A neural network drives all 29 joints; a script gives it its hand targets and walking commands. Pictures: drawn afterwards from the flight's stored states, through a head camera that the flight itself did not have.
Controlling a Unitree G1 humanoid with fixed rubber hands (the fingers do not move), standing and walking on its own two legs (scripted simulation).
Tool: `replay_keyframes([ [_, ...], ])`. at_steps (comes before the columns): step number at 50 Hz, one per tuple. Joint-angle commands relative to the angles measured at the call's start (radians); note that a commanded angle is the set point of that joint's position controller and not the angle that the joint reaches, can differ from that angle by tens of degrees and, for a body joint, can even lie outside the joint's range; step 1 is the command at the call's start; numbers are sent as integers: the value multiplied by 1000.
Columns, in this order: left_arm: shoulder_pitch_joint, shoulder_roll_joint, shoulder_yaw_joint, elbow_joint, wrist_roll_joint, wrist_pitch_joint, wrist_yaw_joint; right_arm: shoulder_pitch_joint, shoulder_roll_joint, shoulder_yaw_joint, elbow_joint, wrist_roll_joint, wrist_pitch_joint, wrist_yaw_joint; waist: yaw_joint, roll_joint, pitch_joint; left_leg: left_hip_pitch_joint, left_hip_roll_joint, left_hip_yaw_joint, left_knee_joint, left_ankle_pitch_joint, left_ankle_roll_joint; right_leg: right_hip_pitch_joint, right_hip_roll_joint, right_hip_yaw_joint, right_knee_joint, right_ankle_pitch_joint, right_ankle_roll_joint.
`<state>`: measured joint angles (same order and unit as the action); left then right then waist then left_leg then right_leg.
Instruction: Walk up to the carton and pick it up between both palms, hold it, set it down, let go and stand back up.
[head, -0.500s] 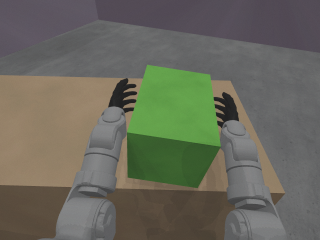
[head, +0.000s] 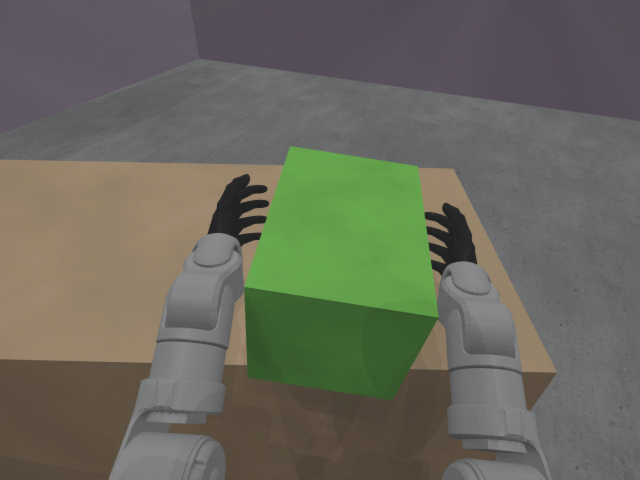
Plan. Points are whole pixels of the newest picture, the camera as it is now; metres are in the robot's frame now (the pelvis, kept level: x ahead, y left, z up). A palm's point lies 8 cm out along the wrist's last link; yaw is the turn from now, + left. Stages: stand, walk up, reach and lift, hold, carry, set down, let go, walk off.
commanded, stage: hold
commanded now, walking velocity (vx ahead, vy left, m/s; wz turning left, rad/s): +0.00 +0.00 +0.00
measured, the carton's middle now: (338, 265) +0.40 +0.00 +0.12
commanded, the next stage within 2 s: none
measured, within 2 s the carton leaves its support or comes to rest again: neither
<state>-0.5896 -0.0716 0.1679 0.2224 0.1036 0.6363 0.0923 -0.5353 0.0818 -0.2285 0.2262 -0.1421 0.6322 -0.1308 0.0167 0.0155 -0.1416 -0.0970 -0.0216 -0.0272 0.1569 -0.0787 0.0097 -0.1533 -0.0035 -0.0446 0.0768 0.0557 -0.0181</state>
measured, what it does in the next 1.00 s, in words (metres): stands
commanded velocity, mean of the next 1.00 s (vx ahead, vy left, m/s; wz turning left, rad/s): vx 0.00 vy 0.00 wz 0.00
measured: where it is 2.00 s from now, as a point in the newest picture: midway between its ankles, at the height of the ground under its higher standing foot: outside the picture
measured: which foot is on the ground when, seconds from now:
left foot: down 0.00-1.00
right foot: down 0.00-1.00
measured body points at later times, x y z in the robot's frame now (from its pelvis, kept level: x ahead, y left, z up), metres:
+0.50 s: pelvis +0.00 -0.02 -0.01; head -0.01 -0.03 +0.44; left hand +0.40 +0.13 +0.16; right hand +0.41 -0.15 +0.13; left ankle +0.00 +0.12 -0.75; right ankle +0.06 -0.11 -0.75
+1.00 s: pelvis +0.02 +0.01 +0.00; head -0.01 +0.01 +0.45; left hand +0.39 +0.15 +0.17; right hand +0.38 -0.14 +0.14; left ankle +0.00 +0.12 -0.75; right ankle +0.06 -0.11 -0.75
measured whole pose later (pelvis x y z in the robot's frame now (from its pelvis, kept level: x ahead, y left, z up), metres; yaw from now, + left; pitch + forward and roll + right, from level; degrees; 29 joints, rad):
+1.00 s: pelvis +0.02 +0.01 +0.00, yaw +0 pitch +2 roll +0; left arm -0.52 -0.05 0.12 0.15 0.07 0.61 0.12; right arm -0.48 0.07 -0.17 0.19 -0.10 0.59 -0.16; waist 0.01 0.01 -0.11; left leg -0.10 -0.03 -0.02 0.18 -0.11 0.02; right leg -0.16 -0.01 -0.03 0.11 0.02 0.00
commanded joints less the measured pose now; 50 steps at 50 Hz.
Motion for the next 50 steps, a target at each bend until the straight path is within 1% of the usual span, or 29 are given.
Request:
replay_keyframes([
  [1,-700,-491,-372,-62,-91,-68,-104,-754,541,450,-113,119,-39,90,1,-7,-231,-238,25,0,-42,-143,39,267,18,51,82,-267,-3],
  [2,-708,-488,-353,-43,-83,-67,-105,-769,536,440,-102,114,-38,90,5,-2,-235,-252,23,6,-32,-183,44,260,17,51,92,-301,-4],
  [4,-720,-473,-320,-10,-75,-70,-103,-793,538,426,-72,119,-35,93,10,-23,-246,-259,17,9,-12,-219,50,240,17,48,106,-336,-1],
  [5,-728,-471,-309,11,-77,-72,-103,-811,544,426,-62,119,-37,93,10,-44,-246,-264,15,8,4,-215,51,222,16,52,118,-336,-1],
  [7,-758,-470,-292,23,-82,-79,-101,-832,544,413,-46,126,-42,91,16,-39,-247,-259,15,8,29,-198,53,179,16,51,138,-337,0],
  [8,-765,-474,-284,37,-81,-80,-101,-854,546,408,-46,123,-44,88,11,-48,-271,-258,10,11,41,-197,52,177,14,52,143,-338,1],
  [10,-794,-480,-284,39,-80,-87,-99,-872,547,401,-31,135,-55,84,20,-19,-301,-271,10,10,65,-200,54,154,14,54,171,-340,-1],
  [13,-823,-492,-275,55,-81,-106,-92,-923,567,408,-17,151,-76,77,32,-12,-335,-285,7,8,91,-204,56,150,12,63,199,-349,0],
  [16,-857,-503,-287,52,-81,-127,-86,-932,571,401,25,155,-97,74,29,1,-376,-304,5,10,113,-199,52,153,9,72,221,-332,-1],
  [17,-864,-508,-293,44,-91,-135,-85,-942,579,405,20,152,-105,72,24,-9,-408,-300,7,4,117,-185,54,161,11,71,231,-317,-2],
  [18,-861,-516,-296,42,-93,-140,-85,-942,588,410,28,159,-110,71,31,-6,-409,-308,6,4,120,-171,50,178,10,71,236,-294,-1],
  [19,-862,-525,-304,42,-99,-145,-85,-949,592,414,16,162,-118,70,24,-13,-415,-309,9,2,119,-151,48,196,12,72,242,-266,1],
  [21,-860,-531,-321,20,-119,-156,-85,-945,604,431,4,166,-128,66,15,-42,-447,-299,4,0,134,-90,49,209,7,77,248,-191,7],
  [22,-821,-546,-328,30,-119,-158,-84,-927,603,445,-20,171,-134,62,18,-53,-458,-290,4,-7,135,-52,45,237,2,82,248,-130,10],
  [25,-726,-532,-350,-11,-122,-161,-87,-850,619,477,-62,172,-137,55,11,-81,-485,-231,-3,-20,124,105,43,315,-12,93,262,125,32],
  [28,-630,-512,-394,-99,-133,-159,-91,-747,633,540,-133,186,-129,53,9,-107,-533,-168,-16,-25,87,233,38,416,-22,94,269,388,61],
  [29,-601,-514,-417,-138,-141,-154,-92,-707,641,557,-158,197,-125,53,11,-100,-526,-145,-20,-30,75,280,35,440,-28,99,271,480,67],
  [31,-556,-509,-459,-210,-150,-147,-92,-655,642,596,-214,214,-117,48,19,-80,-513,-87,-21,-28,52,386,29,457,-30,99,265,602,77],
  [32,-529,-510,-475,-237,-155,-141,-92,-638,644,618,-249,222,-113,48,25,-79,-502,-57,-20,-30,43,425,25,461,-28,97,252,625,77],
  [33,-519,-508,-491,-269,-161,-134,-91,-616,639,625,-266,223,-107,48,22,-74,-491,-39,-19,-32,33,435,25,455,-27,95,243,629,78],
  [35,-493,-510,-522,-329,-165,-121,-91,-577,620,643,-300,221,-95,51,21,-55,-441,-2,-13,-34,10,449,19,443,-22,94,203,591,71],
  [37,-483,-510,-541,-362,-171,-109,-89,-551,589,643,-323,214,-87,56,14,-43,-383,18,-4,-29,-2,435,14,412,-8,88,168,484,66],
  [39,-473,-507,-554,-366,-173,-97,-88,-532,566,635,-315,200,-76,61,1,-26,-340,24,4,-24,-10,402,2,379,2,82,129,391,53],
  [41,-464,-498,-547,-333,-169,-91,-88,-530,536,616,-307,189,-75,69,-4,-23,-298,7,14,-22,-11,359,-5,356,12,73,101,282,40],
  [43,-492,-492,-541,-291,-167,-95,-87,-542,517,593,-283,184,-83,76,-12,23,-240,-49,26,-21,-14,275,-15,312,19,67,76,131,21],
  [44,-515,-495,-539,-274,-168,-99,-86,-556,512,583,-257,179,-88,79,-18,26,-228,-68,28,-17,-17,230,-15,305,20,63,66,69,18],
  [46,-584,-507,-537,-261,-170,-105,-85,-608,518,571,-231,181,-96,88,-17,45,-222,-96,37,-12,-14,147,-15,255,21,58,63,-47,9],
  [48,-637,-534,-521,-214,-164,-110,-82,-676,532,556,-215,177,-104,94,-16,46,-265,-113,45,-13,-10,86,-15,222,24,48,64,-139,3],
  [50,-696,-550,-497,-180,-151,-113,-79,-739,530,528,-182,170,-107,100,-7,41,-283,-130,51,-10,3,37,-11,180,26,40,80,-208,1],
])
